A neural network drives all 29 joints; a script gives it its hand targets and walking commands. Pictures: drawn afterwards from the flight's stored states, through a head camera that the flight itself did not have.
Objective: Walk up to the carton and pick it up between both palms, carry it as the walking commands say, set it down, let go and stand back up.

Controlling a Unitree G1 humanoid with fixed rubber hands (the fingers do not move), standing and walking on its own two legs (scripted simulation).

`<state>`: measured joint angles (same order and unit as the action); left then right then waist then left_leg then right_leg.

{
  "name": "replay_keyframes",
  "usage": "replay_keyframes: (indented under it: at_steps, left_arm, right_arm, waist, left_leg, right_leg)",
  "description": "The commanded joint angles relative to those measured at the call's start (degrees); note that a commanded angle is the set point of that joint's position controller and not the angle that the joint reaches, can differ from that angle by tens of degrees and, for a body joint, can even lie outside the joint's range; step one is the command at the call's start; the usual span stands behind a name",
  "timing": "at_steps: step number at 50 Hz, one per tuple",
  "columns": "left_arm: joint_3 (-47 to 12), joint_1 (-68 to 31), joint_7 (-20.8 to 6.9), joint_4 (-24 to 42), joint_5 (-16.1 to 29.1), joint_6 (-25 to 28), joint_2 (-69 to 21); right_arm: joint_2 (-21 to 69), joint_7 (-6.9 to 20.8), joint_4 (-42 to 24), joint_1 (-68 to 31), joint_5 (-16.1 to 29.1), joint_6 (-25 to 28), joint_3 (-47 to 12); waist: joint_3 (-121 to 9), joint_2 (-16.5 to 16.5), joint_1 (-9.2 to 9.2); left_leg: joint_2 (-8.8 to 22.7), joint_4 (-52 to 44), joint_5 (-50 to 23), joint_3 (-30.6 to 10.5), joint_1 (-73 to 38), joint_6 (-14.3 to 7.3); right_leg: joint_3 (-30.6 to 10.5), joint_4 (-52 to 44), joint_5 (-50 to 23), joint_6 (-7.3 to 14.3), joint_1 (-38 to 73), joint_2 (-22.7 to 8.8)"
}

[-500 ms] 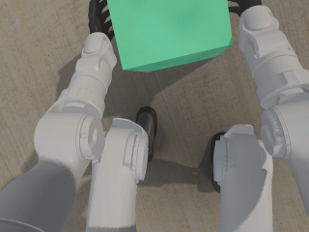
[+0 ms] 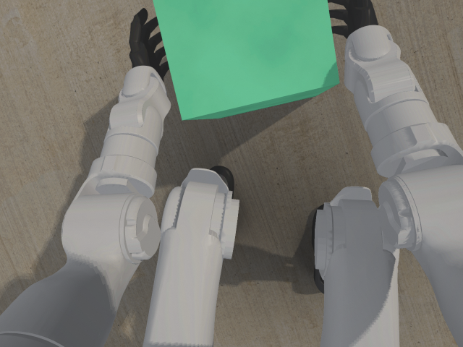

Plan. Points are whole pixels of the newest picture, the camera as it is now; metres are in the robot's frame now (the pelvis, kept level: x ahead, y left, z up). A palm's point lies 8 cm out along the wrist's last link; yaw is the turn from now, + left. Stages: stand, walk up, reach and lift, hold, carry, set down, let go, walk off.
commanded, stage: reach and lift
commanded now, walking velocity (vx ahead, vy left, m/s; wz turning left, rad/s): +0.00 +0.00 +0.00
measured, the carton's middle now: (250, 46) +0.53 +0.07 -0.24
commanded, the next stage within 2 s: none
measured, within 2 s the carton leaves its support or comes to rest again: neither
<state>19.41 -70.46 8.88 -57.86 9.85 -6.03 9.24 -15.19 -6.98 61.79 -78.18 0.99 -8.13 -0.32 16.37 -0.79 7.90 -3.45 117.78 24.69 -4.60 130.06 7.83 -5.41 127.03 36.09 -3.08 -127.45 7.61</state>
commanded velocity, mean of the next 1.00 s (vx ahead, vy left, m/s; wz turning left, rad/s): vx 0.00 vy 0.00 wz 0.00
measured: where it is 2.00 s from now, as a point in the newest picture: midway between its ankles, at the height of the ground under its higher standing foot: (268, 241)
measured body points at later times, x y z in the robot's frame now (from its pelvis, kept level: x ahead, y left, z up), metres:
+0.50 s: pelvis -0.03 +0.02 +0.02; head +0.32 +0.04 +0.29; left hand +0.47 +0.23 -0.13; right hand +0.55 -0.06 -0.12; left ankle +0.16 +0.15 -0.34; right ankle +0.09 -0.12 -0.34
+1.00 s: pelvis -0.02 +0.00 +0.07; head +0.33 +0.01 +0.33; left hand +0.46 +0.22 -0.08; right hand +0.55 -0.07 -0.08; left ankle +0.16 +0.15 -0.34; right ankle +0.10 -0.12 -0.34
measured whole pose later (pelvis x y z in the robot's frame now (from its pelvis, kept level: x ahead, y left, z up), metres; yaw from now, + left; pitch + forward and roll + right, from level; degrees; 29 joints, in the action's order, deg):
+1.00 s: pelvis -0.02 +0.00 +0.07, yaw -3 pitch +26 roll +2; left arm 32.8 -66.4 9.4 -26.1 -1.5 -19.5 -0.7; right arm -12.5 -3.7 47.6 -82.2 -2.9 -20.1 8.1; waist 30.0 2.4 8.3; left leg -3.9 107.8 24.0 -6.8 110.3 8.5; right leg -4.9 114.6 32.5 -3.2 -108.2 9.1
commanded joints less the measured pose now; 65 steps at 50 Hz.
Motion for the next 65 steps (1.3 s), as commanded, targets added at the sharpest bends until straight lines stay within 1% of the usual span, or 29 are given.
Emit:
replay_keyframes:
  at_steps: [1,3,5,6,13,14,20,21,23,24,28,29,32,34,39,41,42,45,46,48,50,51,52,57,59,60,63,64,65]
  left_arm:
    - [-19.1,-40.3,-13.5,20.5,1.3,-0.2,-51.8]
    - [-16.5,-38.7,-13.4,18.5,1.1,-1.0,-49.9]
    - [-17.3,-37.2,-13.7,22.0,-0.8,-3.0,-52.6]
    - [-17.8,-38.3,-13.7,25.2,0.0,-3.0,-50.9]
    - [-24.8,-41.1,-15.1,23.9,0.0,-7.3,-58.5]
    - [-28.1,-49.9,-14.9,38.1,3.2,-7.3,-59.2]
    - [-30.6,-58.4,-12.5,40.5,4.0,-8.6,-57.1]
    - [-26.1,-55.3,-12.6,29.4,0.9,-9.6,-55.8]
    - [-31.5,-55.3,-12.6,40.3,3.7,-9.9,-58.1]
    - [-27.7,-54.7,-12.6,32.0,1.9,-10.5,-57.8]
    - [-25.6,-47.6,-12.4,26.7,-2.3,-12.2,-60.2]
    - [-27.9,-51.3,-11.7,35.9,-1.5,-11.1,-59.6]
    - [-22.9,-46.9,-13.4,25.2,-4.7,-11.6,-59.4]
    - [-23.4,-50.1,-13.9,36.7,-3.2,-11.8,-59.0]
    - [-27.3,-49.9,-13.8,39.1,-0.3,-13.6,-59.9]
    - [-25.9,-47.7,-15.4,35.5,-1.5,-13.6,-59.8]
    - [-28.2,-47.1,-15.6,38.7,-1.3,-13.9,-59.6]
    - [-23.9,-42.5,-15.9,29.6,-3.7,-13.7,-54.0]
    - [-28.8,-46.6,-15.6,47.7,-0.6,-12.3,-59.1]
    - [-25.4,-38.8,-15.8,30.1,-5.3,-13.7,-55.9]
    - [-29.2,-43.3,-15.1,38.6,-2.2,-12.6,-55.1]
    - [-32.1,-47.8,-14.4,50.7,-0.3,-12.0,-56.7]
    - [-33.4,-44.6,-14.3,44.6,-0.7,-13.0,-55.1]
    - [-31.6,-45.6,-14.2,45.4,-1.4,-14.8,-57.1]
    - [-34.6,-49.1,-13.4,48.2,0.9,-15.3,-61.1]
    - [-29.1,-42.5,-14.1,33.3,-3.2,-16.9,-57.9]
    - [-30.1,-52.4,-13.6,44.5,-2.5,-15.9,-60.7]
    - [-29.4,-50.0,-14.2,38.0,-2.9,-16.6,-60.1]
    - [-32.6,-47.0,-14.3,42.8,-2.4,-17.0,-63.3]
  right_arm:
    - [51.2,14.1,-17.5,-34.5,3.5,2.5,-12.6]
    - [49.7,14.1,-18.8,-35.7,2.9,1.4,-12.5]
    - [52.4,14.8,-23.3,-38.4,6.4,0.8,-14.6]
    - [53.0,14.4,-25.7,-37.6,7.4,0.2,-17.3]
    - [51.7,17.2,-16.9,-38.1,4.9,-3.0,-11.0]
    - [51.7,17.0,-26.1,-39.3,7.3,-3.0,-12.6]
    - [53.1,17.7,-21.1,-40.4,6.8,-4.8,-10.7]
    - [52.1,18.5,-10.7,-37.5,3.4,-5.4,-4.8]
    - [49.9,18.8,-27.1,-44.9,7.4,-4.1,-10.3]
    - [50.1,18.7,-19.9,-40.9,4.8,-5.3,-9.0]
    - [53.4,20.1,-18.1,-40.9,5.5,-6.2,-8.5]
    - [54.6,21.0,-24.7,-43.1,7.8,-5.5,-11.0]
    - [60.4,21.9,-11.1,-35.0,3.5,-7.4,-7.9]
    - [58.3,20.8,-24.7,-42.7,6.6,-7.2,-12.6]
    - [58.9,18.2,-32.0,-46.7,9.5,-7.3,-16.6]
    - [61.3,17.6,-25.3,-38.9,6.5,-8.2,-14.3]
    - [62.9,17.2,-28.7,-38.2,8.1,-8.3,-17.0]
    - [60.2,17.1,-22.3,-34.9,4.1,-9.1,-12.4]
    - [66.2,16.6,-37.2,-38.7,8.3,-8.0,-17.4]
    - [63.6,16.3,-17.8,-29.8,1.8,-9.5,-11.8]
    - [61.4,16.4,-24.0,-32.1,4.0,-8.7,-15.4]
    - [64.0,16.0,-34.1,-38.2,7.5,-8.3,-18.0]
    - [63.7,15.3,-30.5,-33.5,7.7,-8.9,-20.4]
    - [60.8,15.3,-35.6,-39.5,6.5,-9.2,-16.6]
    - [62.0,15.4,-34.6,-37.4,5.5,-10.2,-16.0]
    - [59.0,15.8,-22.3,-34.7,1.7,-11.2,-10.7]
    - [64.0,18.1,-27.4,-38.4,4.7,-10.9,-11.7]
    - [61.8,18.5,-21.2,-36.4,1.5,-11.7,-9.6]
    - [65.2,18.6,-28.5,-39.6,5.2,-11.3,-14.3]
  waist:
    - [-84.6,10.1,2.35]
    - [-85.7,16.3,2.83]
    - [-94.8,9.1,5.55]
    - [-99.6,15.5,5.54]
    - [-95.3,2.8,-0.93]
    - [-111.7,1.3,-1.0]
    - [-108.1,0.0,-2.99]
    - [-90.7,1.7,-4.67]
    - [-111.1,-0.9,-2.89]
    - [-105.5,2.3,-5.36]
    - [-99.9,-0.3,1.54]
    - [-106.6,-0.7,1.93]
    - [-93.1,6.5,0.18]
    - [-106.4,5.5,4.66]
    - [-119.7,5.0,5.19]
    - [-113.1,8.7,2.25]
    - [-119.9,7.0,6.53]
    - [-103.3,11.4,4.88]
    - [-125.0,7.2,6.85]
    - [-104.3,7.7,5.21]
    - [-113.6,8.3,4.15]
    - [-131.8,6.5,7.56]
    - [-129.3,6.9,7.69]
    - [-118.8,4.2,6.92]
    - [-127.5,4.7,1.93]
    - [-107.2,4.5,3.2]
    - [-116.2,2.9,4.49]
    - [-111.9,5.3,0.39]
    - [-122.9,4.5,5.05]
  left_leg:
    - [-2.9,-3.9,-20.1,13.6,-41.6,-4.0]
    - [-3.1,-3.7,-15.4,14.2,-36.0,-4.0]
    - [-3.0,-5.2,-16.8,16.5,-46.6,-4.4]
    - [-3.1,-4.7,-19.0,15.8,-44.5,-4.1]
    - [-2.8,-7.9,-13.1,13.2,-53.7,-3.5]
    - [-2.7,-7.3,-18.2,13.5,-62.1,-2.6]
    - [-2.6,-8.5,-15.0,12.6,-62.1,-2.3]
    - [-2.7,-10.5,-5.9,11.3,-53.8,-1.9]
    - [-3.3,-10.4,-13.5,10.9,-66.7,-1.6]
    - [-2.9,-10.0,-10.8,10.9,-63.8,-1.8]
    - [-2.8,-11.8,-5.5,11.2,-62.3,-2.1]
    - [-3.0,-12.6,-8.8,10.8,-66.3,-2.9]
    - [-2.8,-14.2,-0.1,10.6,-54.6,-4.3]
    - [-3.2,-12.7,-12.2,14.8,-59.7,-4.0]
    - [-3.5,-13.2,-16.5,15.3,-66.3,-3.0]
    - [-2.9,-13.1,-15.2,14.8,-59.6,-3.0]
    - [-3.3,-14.2,-19.2,14.8,-64.1,-2.4]
    - [-2.8,-15.1,-12.5,14.4,-49.9,-3.0]
    - [-4.0,-15.8,-18.0,16.6,-61.0,-3.6]
    - [-3.6,-16.5,-13.0,14.0,-52.8,-2.3]
    - [-2.5,-16.5,-18.0,13.7,-60.4,-2.1]
    - [-3.7,-17.1,-21.7,14.7,-70.3,-2.5]
    - [-3.1,-16.3,-24.9,13.8,-68.7,-2.4]
    - [-4.1,-19.9,-15.0,14.1,-65.0,-3.0]
    - [-4.0,-21.6,-14.7,12.8,-73.5,-2.1]
    - [-3.3,-22.5,-5.8,12.3,-61.9,-2.7]
    - [-3.2,-24.8,-3.1,11.6,-69.2,-2.6]
    - [-3.2,-26.1,0.2,9.3,-66.7,-3.4]
    - [-3.9,-25.3,-6.3,11.1,-73.2,-3.2]
  right_leg:
    - [6.7,-16.3,-19.6,2.0,31.5,0.9]
    - [7.0,-16.9,-16.5,1.7,36.0,-0.1]
    - [7.0,-17.4,-16.6,1.3,38.3,0.7]
    - [7.3,-17.5,-19.8,1.0,43.4,0.4]
    - [9.7,-18.2,-9.8,2.9,30.4,0.7]
    - [9.6,-17.9,-15.4,3.9,39.5,1.3]
    - [10.6,-17.9,-11.6,4.6,36.0,1.3]
    - [11.3,-18.3,-5.4,4.9,27.4,1.2]
    - [10.9,-17.7,-11.5,4.9,37.1,0.4]
    - [11.9,-19.1,-9.4,4.8,35.6,0.0]
    - [11.8,-20.6,-1.9,5.0,28.8,0.8]
    - [11.0,-19.8,-7.0,4.0,31.2,1.1]
    - [11.2,-21.0,-1.8,3.1,28.5,1.0]
    - [9.1,-22.1,-11.6,2.2,41.8,1.3]
    - [9.4,-23.2,-15.2,1.9,50.0,2.1]
    - [8.5,-25.1,-17.1,1.5,51.5,2.2]
    - [8.3,-24.7,-20.7,1.2,54.9,2.8]
    - [8.2,-25.9,-15.3,0.4,47.7,2.8]
    - [6.8,-27.1,-21.1,0.5,60.0,4.0]
    - [7.8,-26.1,-15.8,1.4,48.1,3.0]
    - [8.2,-26.0,-19.2,0.4,50.3,2.9]
    - [7.2,-27.2,-22.6,0.5,60.2,3.4]
    - [6.5,-26.4,-27.5,0.5,62.0,3.0]
    - [7.7,-28.9,-16.1,1.0,54.6,3.6]
    - [8.1,-31.0,-16.0,2.3,59.6,3.3]
    - [8.6,-31.2,-7.1,2.4,48.1,2.7]
    - [8.4,-32.6,-7.2,2.3,49.4,3.4]
    - [9.1,-32.6,-4.5,2.6,48.5,2.3]
    - [8.3,-33.3,-8.6,2.3,54.7,2.6]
